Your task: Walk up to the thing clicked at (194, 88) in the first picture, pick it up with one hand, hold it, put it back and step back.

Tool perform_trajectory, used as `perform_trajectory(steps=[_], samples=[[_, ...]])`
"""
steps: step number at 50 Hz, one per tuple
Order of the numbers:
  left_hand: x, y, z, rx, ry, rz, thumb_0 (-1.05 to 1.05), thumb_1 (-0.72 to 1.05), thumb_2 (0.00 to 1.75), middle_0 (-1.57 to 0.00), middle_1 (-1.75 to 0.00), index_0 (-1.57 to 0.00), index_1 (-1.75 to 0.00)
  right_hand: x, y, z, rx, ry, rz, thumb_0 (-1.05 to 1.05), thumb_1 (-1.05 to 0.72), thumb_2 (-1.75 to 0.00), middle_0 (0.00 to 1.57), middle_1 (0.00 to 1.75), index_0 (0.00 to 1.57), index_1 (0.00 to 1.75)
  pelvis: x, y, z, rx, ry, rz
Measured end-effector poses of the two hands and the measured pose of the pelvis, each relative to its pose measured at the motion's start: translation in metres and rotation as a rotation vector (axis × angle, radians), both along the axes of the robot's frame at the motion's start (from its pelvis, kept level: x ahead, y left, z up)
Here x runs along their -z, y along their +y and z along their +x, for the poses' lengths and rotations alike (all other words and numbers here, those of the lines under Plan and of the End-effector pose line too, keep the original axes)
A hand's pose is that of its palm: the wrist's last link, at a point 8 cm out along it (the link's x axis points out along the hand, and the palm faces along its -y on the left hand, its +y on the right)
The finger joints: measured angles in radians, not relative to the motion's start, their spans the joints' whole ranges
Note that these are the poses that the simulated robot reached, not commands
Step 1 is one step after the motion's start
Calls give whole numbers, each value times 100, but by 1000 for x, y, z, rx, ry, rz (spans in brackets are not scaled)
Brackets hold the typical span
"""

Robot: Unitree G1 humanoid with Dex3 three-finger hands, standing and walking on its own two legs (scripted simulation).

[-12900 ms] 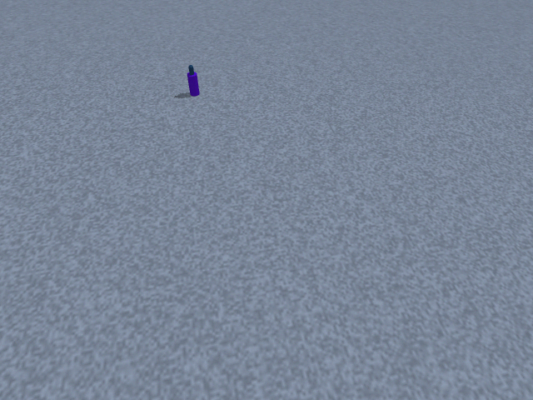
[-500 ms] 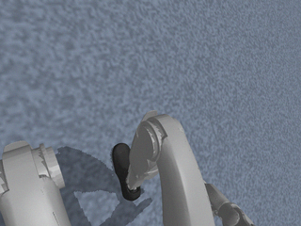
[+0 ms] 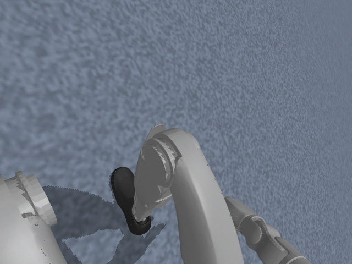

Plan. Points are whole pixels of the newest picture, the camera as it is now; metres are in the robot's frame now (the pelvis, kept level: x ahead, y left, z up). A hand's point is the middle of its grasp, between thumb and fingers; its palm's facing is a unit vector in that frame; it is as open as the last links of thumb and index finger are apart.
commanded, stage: close in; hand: left
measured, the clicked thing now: out of the picture +0.56 +0.32 -0.20
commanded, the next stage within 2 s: close in 0.68 s
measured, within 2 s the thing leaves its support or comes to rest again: leaves its support in 1.98 s
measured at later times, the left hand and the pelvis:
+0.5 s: hand out of the picture +0.50 +0.33 -0.16, palm faces +0.48 -0.88 -0.04, open 17.1 cm; pelvis +0.01 +0.00 +0.00, yaw +0 degrees
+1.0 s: hand out of the picture +0.51 +0.32 -0.16, palm faces +0.47 -0.88 -0.03, open 15.5 cm; pelvis +0.01 +0.00 +0.01, yaw +0 degrees
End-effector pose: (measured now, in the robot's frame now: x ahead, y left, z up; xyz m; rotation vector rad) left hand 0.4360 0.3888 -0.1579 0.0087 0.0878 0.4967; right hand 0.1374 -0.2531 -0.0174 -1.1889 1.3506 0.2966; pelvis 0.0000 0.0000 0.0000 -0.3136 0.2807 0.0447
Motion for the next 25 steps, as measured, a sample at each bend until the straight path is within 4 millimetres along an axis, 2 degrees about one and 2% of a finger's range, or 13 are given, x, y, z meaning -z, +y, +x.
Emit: perform_trajectory(steps=[7, 15, 25], samples=[[-3, -4, 5, -9, -16, 13, -1, -55, 24, -10, -27, -14, -23, 2, -1, 0, 6, 15, -10, 0, -89, -90, 20, 30, 21, 30, 1, 2, 0, -2, 1, -5], [0, -20, 14, 19, -4, 6, -1, -55, 24, -10, -26, -14, -23, 4, -1, -2, 26, 31, 0, 0, -89, -90, 20, 30, 21, 30, 0, 0, 2, 0, 13, -7], [1, -20, 17, -5, -8, 19, -1, -59, 22, -8, -22, -11, -20, 6, -2, -4, 37, 66, 1, 0, -89, -90, 20, 30, 21, 30, -1, -1, 5, 2, 27, -5]])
